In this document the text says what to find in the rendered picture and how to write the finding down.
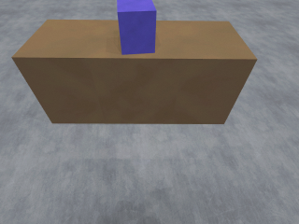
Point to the carton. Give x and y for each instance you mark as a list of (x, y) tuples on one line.
[(137, 26)]

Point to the pedestal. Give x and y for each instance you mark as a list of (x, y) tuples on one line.
[(78, 74)]

